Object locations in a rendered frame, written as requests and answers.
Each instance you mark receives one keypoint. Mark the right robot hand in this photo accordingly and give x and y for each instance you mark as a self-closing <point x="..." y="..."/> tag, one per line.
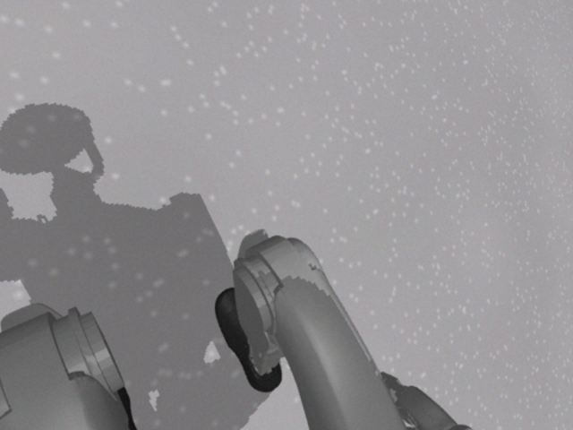
<point x="416" y="408"/>

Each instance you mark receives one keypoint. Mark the left robot foot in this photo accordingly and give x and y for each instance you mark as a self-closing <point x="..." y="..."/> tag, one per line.
<point x="127" y="406"/>

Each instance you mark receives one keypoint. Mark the right robot foot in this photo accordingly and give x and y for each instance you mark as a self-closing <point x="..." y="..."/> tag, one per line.
<point x="236" y="339"/>

